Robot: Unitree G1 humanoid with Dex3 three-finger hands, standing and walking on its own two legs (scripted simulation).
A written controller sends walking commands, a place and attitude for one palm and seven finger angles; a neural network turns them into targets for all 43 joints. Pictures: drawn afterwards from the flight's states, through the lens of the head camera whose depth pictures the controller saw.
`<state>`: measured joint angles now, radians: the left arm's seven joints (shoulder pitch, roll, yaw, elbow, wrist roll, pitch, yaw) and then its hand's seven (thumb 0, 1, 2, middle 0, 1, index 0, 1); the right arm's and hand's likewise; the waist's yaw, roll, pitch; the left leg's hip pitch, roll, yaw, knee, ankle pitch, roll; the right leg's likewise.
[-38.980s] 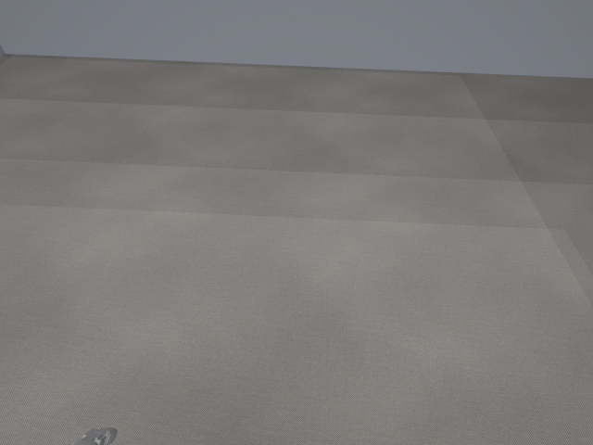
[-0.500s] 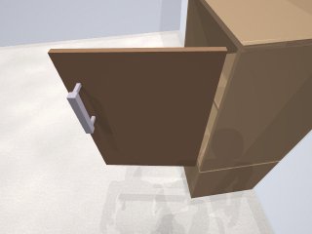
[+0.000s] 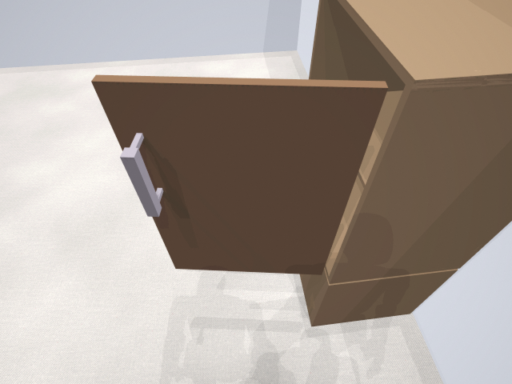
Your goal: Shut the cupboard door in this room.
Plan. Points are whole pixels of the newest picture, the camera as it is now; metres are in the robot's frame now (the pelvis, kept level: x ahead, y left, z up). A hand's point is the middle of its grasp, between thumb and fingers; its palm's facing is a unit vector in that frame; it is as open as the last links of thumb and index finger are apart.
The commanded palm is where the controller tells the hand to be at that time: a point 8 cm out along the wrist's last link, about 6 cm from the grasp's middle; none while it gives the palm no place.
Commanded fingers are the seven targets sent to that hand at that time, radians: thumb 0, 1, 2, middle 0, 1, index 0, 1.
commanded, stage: look again from close up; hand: left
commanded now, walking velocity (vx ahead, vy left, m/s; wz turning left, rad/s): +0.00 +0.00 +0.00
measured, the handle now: (146, 176) +0.43 +0.23 +0.07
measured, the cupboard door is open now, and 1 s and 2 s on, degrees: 80 80 80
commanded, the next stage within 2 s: raise the hand and make a fist in 0.26 s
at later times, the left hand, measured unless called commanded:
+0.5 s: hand out of the picture +0.12 +0.21 -0.08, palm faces +0.22 -0.95 -0.21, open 7.2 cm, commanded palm +0.10 +0.23 -0.06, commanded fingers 0.00 0.90 0.90 -0.33 -0.44 -0.33 -0.44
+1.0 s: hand (127, 380) +0.13 +0.19 -0.01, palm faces +0.01 -1.00 -0.05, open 5.1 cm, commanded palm +0.11 +0.25 -0.01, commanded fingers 0.00 0.90 0.90 -0.79 -0.94 -0.79 -0.94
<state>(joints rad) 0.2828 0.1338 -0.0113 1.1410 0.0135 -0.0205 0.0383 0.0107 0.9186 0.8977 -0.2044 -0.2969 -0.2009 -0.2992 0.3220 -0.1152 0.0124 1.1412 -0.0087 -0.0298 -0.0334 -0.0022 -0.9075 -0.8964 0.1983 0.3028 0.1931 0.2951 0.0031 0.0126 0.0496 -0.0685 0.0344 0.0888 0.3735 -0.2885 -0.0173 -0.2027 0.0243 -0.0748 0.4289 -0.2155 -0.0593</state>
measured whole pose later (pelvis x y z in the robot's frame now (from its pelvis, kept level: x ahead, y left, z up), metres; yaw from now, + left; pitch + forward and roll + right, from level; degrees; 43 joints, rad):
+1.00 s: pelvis -0.06 +0.02 -0.09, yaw +5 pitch +11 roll -2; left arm 0.42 0.21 0.02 -0.16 -0.21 -0.42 -0.22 0.02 0.90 0.90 -0.61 -0.75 -0.61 -0.75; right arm 0.18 -0.21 0.05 0.46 0.01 -0.22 -0.02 0.01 -0.90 -0.90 0.20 0.30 0.20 0.30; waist 0.05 0.03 -0.09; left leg -0.81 0.01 -0.01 1.17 -0.56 0.02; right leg -0.85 -0.06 -0.16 1.09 -0.43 -0.04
